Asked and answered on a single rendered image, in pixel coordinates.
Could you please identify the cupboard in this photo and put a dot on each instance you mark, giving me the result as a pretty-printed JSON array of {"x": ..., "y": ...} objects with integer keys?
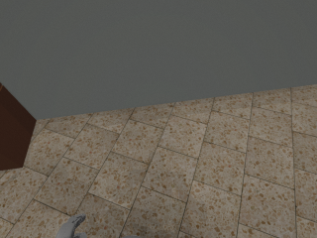
[{"x": 16, "y": 130}]

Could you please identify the left robot hand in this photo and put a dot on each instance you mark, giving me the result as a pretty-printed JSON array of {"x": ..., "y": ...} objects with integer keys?
[{"x": 67, "y": 229}]

